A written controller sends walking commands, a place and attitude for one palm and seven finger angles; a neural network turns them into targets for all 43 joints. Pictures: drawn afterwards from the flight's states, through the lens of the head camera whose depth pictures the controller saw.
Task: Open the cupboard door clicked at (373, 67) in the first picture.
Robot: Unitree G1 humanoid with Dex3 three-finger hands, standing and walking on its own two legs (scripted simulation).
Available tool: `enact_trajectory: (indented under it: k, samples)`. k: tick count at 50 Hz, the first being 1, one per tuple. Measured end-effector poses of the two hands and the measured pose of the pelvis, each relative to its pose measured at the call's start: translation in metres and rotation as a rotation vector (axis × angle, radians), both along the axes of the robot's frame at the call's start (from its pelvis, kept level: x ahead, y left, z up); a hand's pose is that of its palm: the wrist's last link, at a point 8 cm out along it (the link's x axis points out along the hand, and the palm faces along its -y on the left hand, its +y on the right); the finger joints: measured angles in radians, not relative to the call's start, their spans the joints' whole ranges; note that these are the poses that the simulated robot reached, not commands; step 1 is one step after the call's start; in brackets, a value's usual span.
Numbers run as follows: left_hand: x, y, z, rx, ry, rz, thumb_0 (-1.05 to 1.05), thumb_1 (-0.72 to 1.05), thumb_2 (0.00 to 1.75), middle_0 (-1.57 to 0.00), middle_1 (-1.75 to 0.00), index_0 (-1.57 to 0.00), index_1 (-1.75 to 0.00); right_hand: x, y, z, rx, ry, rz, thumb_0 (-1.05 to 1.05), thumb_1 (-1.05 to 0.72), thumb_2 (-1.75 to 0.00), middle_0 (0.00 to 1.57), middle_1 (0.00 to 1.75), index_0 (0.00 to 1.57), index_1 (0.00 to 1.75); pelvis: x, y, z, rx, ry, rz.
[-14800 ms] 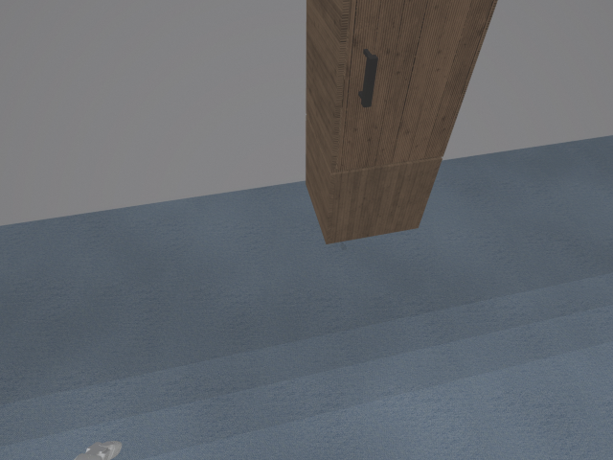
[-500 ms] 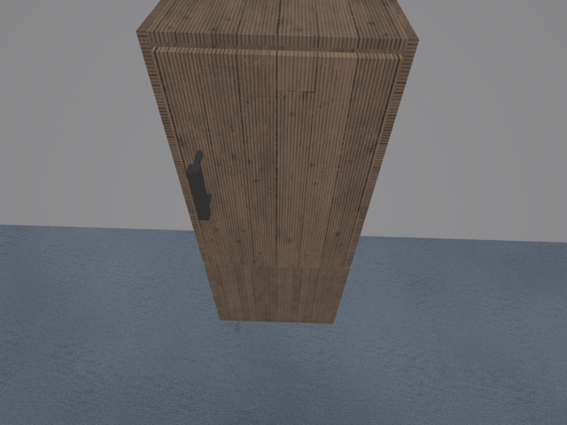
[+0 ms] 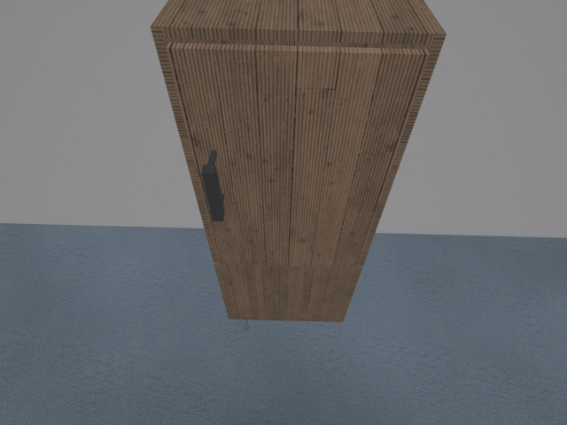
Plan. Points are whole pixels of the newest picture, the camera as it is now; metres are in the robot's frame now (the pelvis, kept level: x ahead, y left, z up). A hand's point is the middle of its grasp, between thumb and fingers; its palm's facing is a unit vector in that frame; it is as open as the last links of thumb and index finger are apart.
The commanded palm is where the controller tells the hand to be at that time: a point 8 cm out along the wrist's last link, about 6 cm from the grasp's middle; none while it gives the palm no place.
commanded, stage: come to a stop and stand still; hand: left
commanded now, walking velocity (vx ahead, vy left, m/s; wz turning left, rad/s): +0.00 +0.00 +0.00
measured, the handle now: (215, 186) +0.53 +0.17 -0.01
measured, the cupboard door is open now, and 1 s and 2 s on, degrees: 0 0 0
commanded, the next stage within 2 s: look again from close up in 0.08 s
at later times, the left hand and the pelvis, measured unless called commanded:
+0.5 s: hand out of the picture +0.02 +0.18 -0.17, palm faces +0.01 -0.98 -0.21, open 7.4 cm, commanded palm none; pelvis +0.01 -0.01 +0.00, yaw +0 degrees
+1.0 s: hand (170, 364) +0.20 +0.17 -0.01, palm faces +0.15 -0.99 -0.06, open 7.8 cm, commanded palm +0.12 +0.23 -0.06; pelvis -0.03 -0.03 -0.04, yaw +1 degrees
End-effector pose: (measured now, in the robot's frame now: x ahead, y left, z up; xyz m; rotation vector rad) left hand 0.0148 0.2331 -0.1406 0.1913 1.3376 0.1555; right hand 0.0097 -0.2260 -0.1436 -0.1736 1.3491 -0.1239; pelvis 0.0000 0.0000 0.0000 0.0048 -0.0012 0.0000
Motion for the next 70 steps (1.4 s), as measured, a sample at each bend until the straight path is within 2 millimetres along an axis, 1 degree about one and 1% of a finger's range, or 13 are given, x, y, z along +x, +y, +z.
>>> enact_trajectory:
  k: [19,38,39,40,45,48,50,52,54,57,59,63,70]
  samples:
    - [-0.002,-0.008,-0.004,-0.020,0.037,0.009,0.00,0.90,0.90,-0.20,-0.30,-0.20,-0.30,0.035,-0.010,0.006,-0.024,-0.041,0.015,0.01,-0.91,-0.90,0.20,0.30,0.20,0.30,0.009,-0.005,0.002,0.000,-0.004,-0.003]
    - [0.000,-0.010,0.000,0.002,0.027,0.004,0.00,0.90,0.90,-0.20,-0.30,-0.20,-0.30,0.026,-0.020,0.006,-0.022,-0.013,0.010,0.01,-0.91,-0.90,0.20,0.30,0.20,0.30,0.007,-0.013,0.004,-0.002,0.001,0.000]
    - [0.009,-0.009,0.006,-0.003,-0.028,0.059,0.01,0.90,0.90,-0.20,-0.30,-0.20,-0.30,0.028,-0.021,0.007,-0.024,-0.044,0.004,0.01,-0.91,-0.90,0.20,0.30,0.20,0.30,0.006,-0.013,0.003,-0.004,0.003,0.004]
    - [0.027,-0.007,0.019,0.006,-0.157,0.087,0.01,0.90,0.90,-0.20,-0.30,-0.20,-0.30,0.032,-0.022,0.011,-0.033,-0.104,0.009,0.01,-0.91,-0.90,0.20,0.30,0.20,0.30,0.005,-0.014,0.003,0.001,0.003,0.001]
    - [0.120,-0.006,0.105,0.039,-0.817,0.099,0.01,0.86,0.88,-0.20,-0.33,-0.20,-0.32,0.070,-0.033,0.023,-0.049,-0.416,0.019,0.01,-0.91,-0.90,0.20,0.30,0.20,0.30,-0.007,-0.020,-0.007,0.010,0.047,0.032]
    - [0.151,-0.008,0.131,-0.003,-1.119,0.025,0.01,0.82,0.86,-0.21,-0.36,-0.20,-0.35,0.097,-0.044,0.027,-0.059,-0.556,0.046,0.01,-0.91,-0.90,0.20,0.30,0.20,0.30,-0.020,-0.027,-0.022,0.006,0.117,0.023]
    - [0.155,-0.013,0.133,-0.050,-1.266,-0.056,0.01,0.78,0.85,-0.21,-0.38,-0.20,-0.38,0.115,-0.053,0.027,-0.067,-0.643,0.072,0.01,-0.91,-0.90,0.20,0.30,0.20,0.30,-0.029,-0.032,-0.037,0.007,0.164,0.013]
    - [0.149,-0.017,0.124,-0.094,-1.341,-0.147,0.00,0.74,0.83,-0.21,-0.40,-0.21,-0.40,0.131,-0.061,0.026,-0.077,-0.721,0.101,0.01,-0.91,-0.90,0.20,0.30,0.20,0.30,-0.037,-0.037,-0.054,0.008,0.197,0.008]
    - [0.137,-0.017,0.108,-0.131,-1.338,-0.179,0.00,0.70,0.81,-0.21,-0.43,-0.21,-0.43,0.144,-0.068,0.024,-0.091,-0.781,0.123,0.01,-0.91,-0.90,0.20,0.30,0.20,0.30,-0.043,-0.041,-0.069,0.008,0.217,0.007]
    - [0.114,-0.009,0.083,-0.152,-1.277,-0.119,0.00,0.63,0.78,-0.22,-0.48,-0.22,-0.47,0.158,-0.073,0.021,-0.112,-0.837,0.146,0.01,-0.91,-0.90,0.20,0.30,0.20,0.30,-0.049,-0.046,-0.085,0.002,0.230,0.014]
    - [0.101,-0.003,0.076,-0.128,-1.255,-0.074,0.01,0.58,0.76,-0.23,-0.50,-0.23,-0.50,0.162,-0.072,0.017,-0.121,-0.848,0.160,0.01,-0.91,-0.90,0.20,0.30,0.20,0.30,-0.051,-0.048,-0.092,-0.010,0.231,0.020]
    - [0.096,0.003,0.086,-0.080,-1.298,-0.077,0.01,0.49,0.73,-0.23,-0.56,-0.23,-0.56,0.156,-0.062,0.005,-0.117,-0.813,0.184,0.01,-0.91,-0.90,0.20,0.30,0.19,0.30,-0.052,-0.050,-0.096,-0.034,0.231,0.032]
    - [0.133,0.009,0.102,-0.141,-1.292,-0.176,0.01,0.32,0.66,-0.24,-0.67,-0.24,-0.66,0.118,-0.042,-0.018,-0.067,-0.679,0.140,0.01,-0.91,-0.90,0.20,0.30,0.20,0.30,-0.054,-0.045,-0.090,-0.054,0.234,0.034]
